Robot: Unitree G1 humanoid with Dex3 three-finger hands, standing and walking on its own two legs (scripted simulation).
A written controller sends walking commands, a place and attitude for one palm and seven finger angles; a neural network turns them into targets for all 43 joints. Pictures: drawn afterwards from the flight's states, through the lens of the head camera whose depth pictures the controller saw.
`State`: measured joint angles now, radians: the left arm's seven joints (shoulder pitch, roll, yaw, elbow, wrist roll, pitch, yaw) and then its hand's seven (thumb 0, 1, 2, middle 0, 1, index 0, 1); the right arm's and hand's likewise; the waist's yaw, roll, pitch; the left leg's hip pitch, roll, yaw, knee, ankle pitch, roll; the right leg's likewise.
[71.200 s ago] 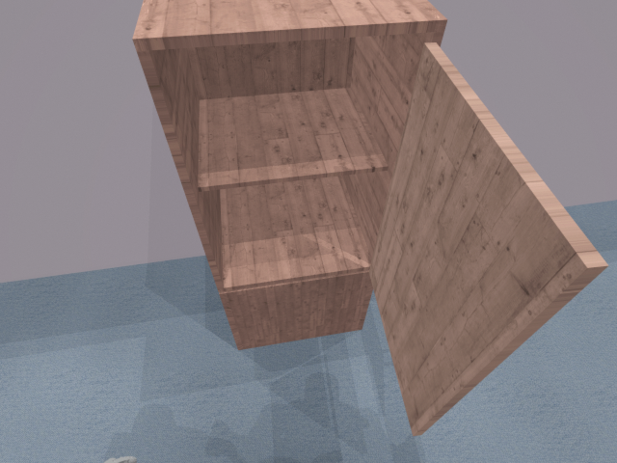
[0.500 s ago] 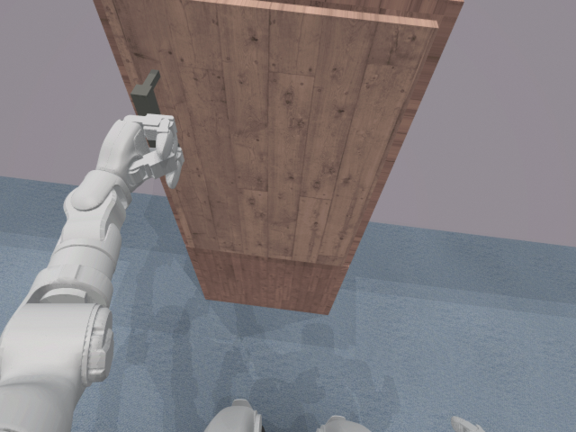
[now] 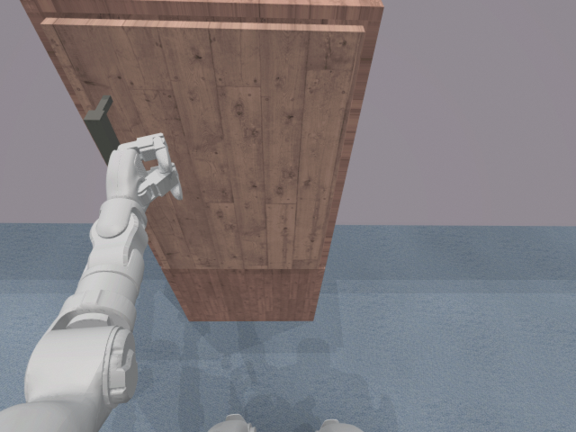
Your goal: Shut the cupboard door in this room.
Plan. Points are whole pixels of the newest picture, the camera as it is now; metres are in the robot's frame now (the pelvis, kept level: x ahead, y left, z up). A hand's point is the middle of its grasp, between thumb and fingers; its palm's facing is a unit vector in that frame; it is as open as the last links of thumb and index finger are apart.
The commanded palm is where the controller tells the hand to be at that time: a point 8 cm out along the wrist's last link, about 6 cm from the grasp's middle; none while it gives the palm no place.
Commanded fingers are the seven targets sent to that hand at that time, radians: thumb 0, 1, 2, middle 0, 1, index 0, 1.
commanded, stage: pull the fist back off the door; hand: left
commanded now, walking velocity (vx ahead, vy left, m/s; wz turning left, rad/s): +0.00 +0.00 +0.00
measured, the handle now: (118, 148) +0.52 +0.24 +0.11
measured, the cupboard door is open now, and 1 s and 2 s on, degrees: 0 0 0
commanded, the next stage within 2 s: draw the hand back to the body in 0.40 s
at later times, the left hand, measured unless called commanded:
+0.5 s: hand (151, 216) +0.38 +0.17 +0.10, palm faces +0.05 -1.00 +0.00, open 3.1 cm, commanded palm +0.36 +0.22 +0.11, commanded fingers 0.00 0.90 0.90 -1.30 -1.50 -1.30 -1.50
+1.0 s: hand (98, 243) +0.31 +0.20 +0.15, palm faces +0.07 -1.00 -0.04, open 3.1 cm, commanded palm +0.28 +0.25 +0.16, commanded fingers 0.00 0.90 0.90 -1.16 -1.35 -1.16 -1.35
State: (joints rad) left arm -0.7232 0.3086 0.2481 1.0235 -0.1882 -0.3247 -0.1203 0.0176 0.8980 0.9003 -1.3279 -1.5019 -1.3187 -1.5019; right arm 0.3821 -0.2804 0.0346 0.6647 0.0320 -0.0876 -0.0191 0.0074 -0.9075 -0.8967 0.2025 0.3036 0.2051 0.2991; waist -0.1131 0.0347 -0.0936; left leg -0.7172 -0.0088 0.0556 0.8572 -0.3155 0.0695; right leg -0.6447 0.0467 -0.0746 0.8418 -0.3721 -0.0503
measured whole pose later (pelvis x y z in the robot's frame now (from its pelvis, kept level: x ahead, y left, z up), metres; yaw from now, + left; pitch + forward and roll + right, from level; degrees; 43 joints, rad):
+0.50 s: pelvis +0.06 -0.01 +0.02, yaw +1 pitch +7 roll -1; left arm -0.14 0.21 0.13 0.32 -0.22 -0.21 -0.13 0.02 0.90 0.90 -1.31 -1.50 -1.30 -1.50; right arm 0.19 -0.26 0.02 0.56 0.05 -0.09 -0.03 0.01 -0.91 -0.90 0.20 0.30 0.20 0.30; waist 0.00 0.03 -0.09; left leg -0.52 -0.03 0.04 0.77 -0.37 0.06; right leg -0.44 0.04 -0.07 0.74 -0.42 -0.05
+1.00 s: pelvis +0.04 -0.01 +0.03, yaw +1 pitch +1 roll -1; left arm 0.08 0.29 0.24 0.05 -0.30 -0.04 -0.22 0.02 0.90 0.90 -1.30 -1.49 -1.29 -1.49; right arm 0.25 -0.27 0.04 0.57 0.07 -0.09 -0.08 0.01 -0.91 -0.90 0.20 0.30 0.20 0.30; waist 0.00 0.05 -0.07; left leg -0.38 -0.02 0.04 0.67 -0.31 0.05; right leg -0.30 0.05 -0.08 0.64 -0.36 -0.06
